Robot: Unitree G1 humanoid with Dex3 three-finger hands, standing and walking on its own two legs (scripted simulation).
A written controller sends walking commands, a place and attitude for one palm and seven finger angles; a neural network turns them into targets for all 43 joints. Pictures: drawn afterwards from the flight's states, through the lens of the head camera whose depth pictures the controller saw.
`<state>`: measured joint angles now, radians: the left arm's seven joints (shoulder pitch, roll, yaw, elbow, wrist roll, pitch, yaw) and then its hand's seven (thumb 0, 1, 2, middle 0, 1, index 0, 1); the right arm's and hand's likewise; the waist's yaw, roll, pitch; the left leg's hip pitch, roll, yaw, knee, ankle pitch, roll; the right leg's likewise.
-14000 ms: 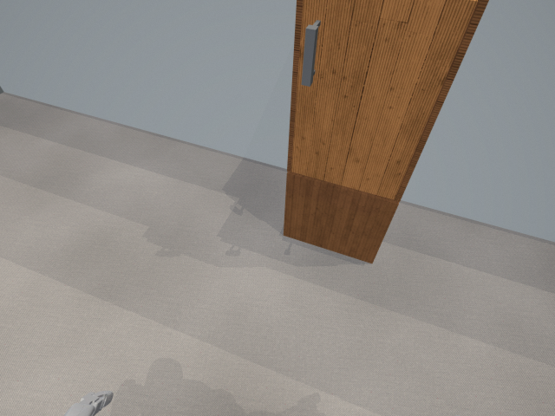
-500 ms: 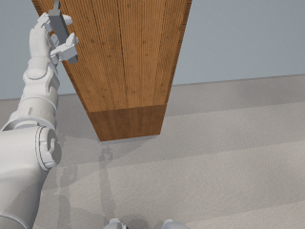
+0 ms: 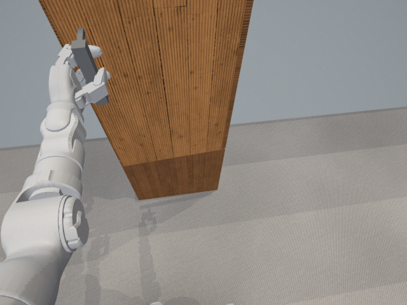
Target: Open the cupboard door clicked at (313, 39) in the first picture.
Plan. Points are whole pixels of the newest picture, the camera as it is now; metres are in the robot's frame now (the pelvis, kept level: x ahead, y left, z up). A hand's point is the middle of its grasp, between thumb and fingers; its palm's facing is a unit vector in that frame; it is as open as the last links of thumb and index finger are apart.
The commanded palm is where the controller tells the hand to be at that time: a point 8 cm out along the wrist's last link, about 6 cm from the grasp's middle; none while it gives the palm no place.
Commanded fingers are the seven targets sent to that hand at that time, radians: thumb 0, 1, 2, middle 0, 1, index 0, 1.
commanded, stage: pull the door open along its arc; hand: left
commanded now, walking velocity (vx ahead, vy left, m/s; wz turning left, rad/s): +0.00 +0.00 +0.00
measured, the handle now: (92, 68) +0.57 +0.17 +0.13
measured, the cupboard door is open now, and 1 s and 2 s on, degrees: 4 15 44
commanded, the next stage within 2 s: none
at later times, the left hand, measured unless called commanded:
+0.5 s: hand (118, 95) +0.49 +0.12 +0.13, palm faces +0.53 -0.85 -0.01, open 5.6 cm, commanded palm +0.44 +0.15 +0.13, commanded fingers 0.00 0.90 0.90 -0.40 -1.35 -0.40 -1.35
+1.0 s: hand (120, 102) +0.47 +0.11 +0.13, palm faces +0.48 -0.87 +0.01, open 5.8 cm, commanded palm +0.39 +0.13 +0.13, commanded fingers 0.00 0.90 0.90 -0.40 -1.35 -0.40 -1.35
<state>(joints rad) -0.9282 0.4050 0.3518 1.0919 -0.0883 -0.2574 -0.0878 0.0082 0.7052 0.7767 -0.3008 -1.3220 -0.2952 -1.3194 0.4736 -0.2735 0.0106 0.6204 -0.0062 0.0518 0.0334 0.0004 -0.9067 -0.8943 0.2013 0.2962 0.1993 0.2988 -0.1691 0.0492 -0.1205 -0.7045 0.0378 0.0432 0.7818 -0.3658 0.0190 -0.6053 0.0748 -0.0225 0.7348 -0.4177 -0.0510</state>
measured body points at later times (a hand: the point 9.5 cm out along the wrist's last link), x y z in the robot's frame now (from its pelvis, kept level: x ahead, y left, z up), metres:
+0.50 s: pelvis -0.02 -0.01 -0.01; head +0.05 -0.01 +0.44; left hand +0.45 +0.16 +0.13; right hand +0.07 -0.25 -0.13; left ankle +0.00 +0.11 -0.71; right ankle -0.05 -0.09 -0.71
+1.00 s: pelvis -0.01 -0.01 +0.00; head +0.04 -0.02 +0.45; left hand +0.44 +0.15 +0.13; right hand -0.02 -0.27 -0.13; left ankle +0.00 +0.11 -0.71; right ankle -0.05 -0.09 -0.71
